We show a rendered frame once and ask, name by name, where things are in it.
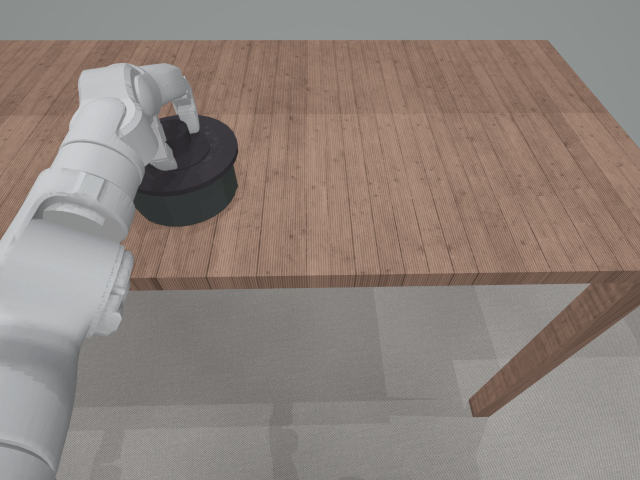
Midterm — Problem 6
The robot left forearm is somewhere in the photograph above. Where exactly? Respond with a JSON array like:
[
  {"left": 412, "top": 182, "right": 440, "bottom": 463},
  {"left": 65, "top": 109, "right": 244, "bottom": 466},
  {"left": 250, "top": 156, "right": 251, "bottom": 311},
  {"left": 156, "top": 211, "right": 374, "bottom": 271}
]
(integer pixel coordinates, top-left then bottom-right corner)
[{"left": 0, "top": 63, "right": 162, "bottom": 278}]

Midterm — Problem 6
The knob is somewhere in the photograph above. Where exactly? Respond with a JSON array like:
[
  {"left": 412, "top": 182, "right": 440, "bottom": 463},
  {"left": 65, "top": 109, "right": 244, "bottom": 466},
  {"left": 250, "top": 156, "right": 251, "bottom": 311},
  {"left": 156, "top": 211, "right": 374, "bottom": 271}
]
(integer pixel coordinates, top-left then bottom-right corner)
[{"left": 160, "top": 119, "right": 191, "bottom": 153}]

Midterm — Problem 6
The left robot hand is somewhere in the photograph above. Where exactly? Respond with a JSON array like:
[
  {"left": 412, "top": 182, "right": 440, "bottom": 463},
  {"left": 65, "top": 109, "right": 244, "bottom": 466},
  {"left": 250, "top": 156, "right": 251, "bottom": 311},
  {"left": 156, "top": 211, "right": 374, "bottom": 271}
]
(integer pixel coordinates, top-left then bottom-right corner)
[{"left": 138, "top": 63, "right": 200, "bottom": 171}]

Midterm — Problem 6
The lid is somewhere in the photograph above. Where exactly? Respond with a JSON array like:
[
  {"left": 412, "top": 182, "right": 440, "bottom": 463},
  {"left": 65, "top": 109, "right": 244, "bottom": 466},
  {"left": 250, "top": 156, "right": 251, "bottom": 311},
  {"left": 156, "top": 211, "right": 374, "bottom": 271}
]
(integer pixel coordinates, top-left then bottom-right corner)
[{"left": 137, "top": 115, "right": 238, "bottom": 196}]

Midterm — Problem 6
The robot left upper arm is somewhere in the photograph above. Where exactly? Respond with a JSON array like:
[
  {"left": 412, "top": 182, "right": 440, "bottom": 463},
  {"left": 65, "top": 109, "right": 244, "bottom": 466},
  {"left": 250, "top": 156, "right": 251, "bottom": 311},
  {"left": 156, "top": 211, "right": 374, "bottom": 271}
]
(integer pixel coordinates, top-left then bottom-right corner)
[{"left": 0, "top": 217, "right": 134, "bottom": 480}]

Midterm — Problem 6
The pot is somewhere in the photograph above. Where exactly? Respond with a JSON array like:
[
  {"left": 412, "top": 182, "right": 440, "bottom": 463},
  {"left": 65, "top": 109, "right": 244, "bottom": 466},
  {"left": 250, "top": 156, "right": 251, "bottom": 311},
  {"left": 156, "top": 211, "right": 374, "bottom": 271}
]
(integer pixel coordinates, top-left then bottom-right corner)
[{"left": 133, "top": 165, "right": 238, "bottom": 227}]

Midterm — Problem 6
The table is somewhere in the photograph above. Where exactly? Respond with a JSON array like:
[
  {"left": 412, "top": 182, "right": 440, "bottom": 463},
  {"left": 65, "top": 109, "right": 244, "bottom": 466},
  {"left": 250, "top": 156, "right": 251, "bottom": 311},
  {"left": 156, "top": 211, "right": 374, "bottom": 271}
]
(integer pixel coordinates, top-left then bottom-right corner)
[{"left": 0, "top": 40, "right": 640, "bottom": 417}]

